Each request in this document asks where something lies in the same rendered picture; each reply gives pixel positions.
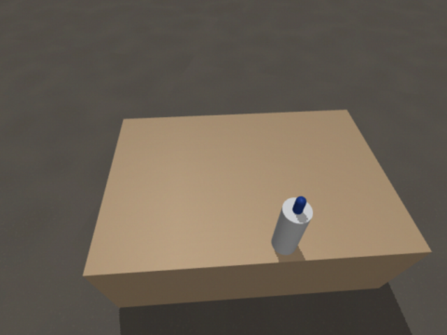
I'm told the bottle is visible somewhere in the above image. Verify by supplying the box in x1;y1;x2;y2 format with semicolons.
272;196;313;255

